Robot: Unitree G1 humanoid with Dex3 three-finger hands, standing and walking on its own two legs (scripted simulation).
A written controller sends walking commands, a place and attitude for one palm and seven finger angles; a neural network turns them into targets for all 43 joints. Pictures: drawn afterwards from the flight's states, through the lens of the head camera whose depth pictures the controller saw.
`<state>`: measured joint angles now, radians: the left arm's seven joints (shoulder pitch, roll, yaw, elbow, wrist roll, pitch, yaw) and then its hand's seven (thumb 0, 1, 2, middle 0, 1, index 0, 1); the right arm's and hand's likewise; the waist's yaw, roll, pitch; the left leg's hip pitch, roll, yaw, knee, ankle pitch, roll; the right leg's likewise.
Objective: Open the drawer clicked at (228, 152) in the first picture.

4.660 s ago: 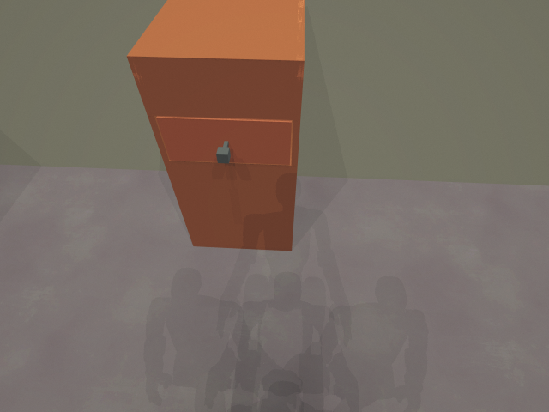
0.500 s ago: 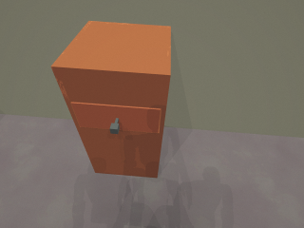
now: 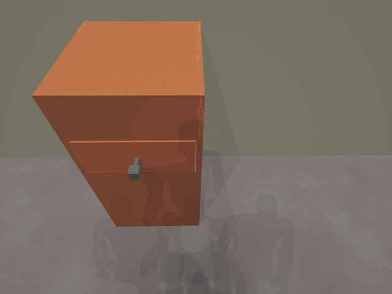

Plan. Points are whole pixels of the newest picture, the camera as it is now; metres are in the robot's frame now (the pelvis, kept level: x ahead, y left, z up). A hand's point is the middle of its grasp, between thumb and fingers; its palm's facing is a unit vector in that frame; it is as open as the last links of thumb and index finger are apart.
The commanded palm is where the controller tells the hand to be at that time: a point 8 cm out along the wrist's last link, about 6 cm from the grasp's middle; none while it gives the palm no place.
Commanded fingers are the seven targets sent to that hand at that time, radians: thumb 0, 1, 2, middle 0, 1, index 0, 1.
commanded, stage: come to a stop and stand still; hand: left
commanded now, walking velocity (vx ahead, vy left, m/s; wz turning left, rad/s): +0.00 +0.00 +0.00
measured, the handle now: (135, 167) +0.51 +0.22 -0.16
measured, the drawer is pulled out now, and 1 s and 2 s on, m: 0.00 0.00 0.00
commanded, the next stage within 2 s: look again from close up in 0.46 s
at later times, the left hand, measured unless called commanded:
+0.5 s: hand out of the picture -0.04 +0.14 -0.17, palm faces +0.06 -0.98 -0.16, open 7.3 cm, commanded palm none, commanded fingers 0.00 0.90 0.90 -0.20 -0.30 -0.20 -0.30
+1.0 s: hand out of the picture -0.01 +0.15 -0.16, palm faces +0.05 -0.97 -0.22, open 7.3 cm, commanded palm none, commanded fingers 0.00 0.90 0.90 -0.20 -0.30 -0.20 -0.30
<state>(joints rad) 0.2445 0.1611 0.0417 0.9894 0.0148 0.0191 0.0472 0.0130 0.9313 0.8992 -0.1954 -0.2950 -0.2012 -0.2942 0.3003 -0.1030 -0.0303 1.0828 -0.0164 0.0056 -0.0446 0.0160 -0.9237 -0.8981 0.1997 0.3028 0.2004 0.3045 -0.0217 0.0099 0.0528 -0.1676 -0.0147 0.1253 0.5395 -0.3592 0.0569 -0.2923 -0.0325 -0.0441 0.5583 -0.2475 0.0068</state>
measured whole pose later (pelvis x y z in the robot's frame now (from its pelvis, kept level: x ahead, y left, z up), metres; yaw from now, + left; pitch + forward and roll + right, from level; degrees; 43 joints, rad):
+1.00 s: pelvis +0.00 -0.02 +0.01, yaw +1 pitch -1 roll +1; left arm 0.31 0.12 -0.01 1.12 0.01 -0.02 0.04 0.01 0.93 0.90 -0.20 -0.30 -0.20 -0.29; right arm 0.35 -0.13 0.03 1.09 -0.02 -0.03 -0.02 0.01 -0.92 -0.90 0.20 0.30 0.20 0.30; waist -0.01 0.04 0.00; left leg -0.12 -0.02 0.10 0.44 -0.30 0.03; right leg -0.25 -0.03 -0.07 0.50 -0.23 -0.02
